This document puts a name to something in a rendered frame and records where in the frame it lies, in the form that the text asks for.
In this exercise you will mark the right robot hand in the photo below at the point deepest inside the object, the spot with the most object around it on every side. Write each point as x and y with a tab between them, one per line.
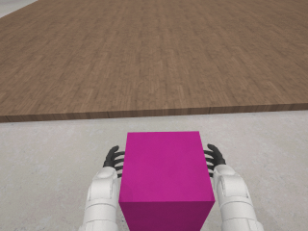
216	160

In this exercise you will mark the robot left forearm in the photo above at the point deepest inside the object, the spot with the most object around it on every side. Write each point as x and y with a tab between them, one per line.
101	202

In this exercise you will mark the robot right forearm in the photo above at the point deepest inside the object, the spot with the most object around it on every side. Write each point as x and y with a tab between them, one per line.
235	204

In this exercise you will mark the left robot hand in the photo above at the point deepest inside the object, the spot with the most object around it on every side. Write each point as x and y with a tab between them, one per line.
110	159

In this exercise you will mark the carton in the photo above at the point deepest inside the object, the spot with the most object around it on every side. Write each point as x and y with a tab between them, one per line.
165	182

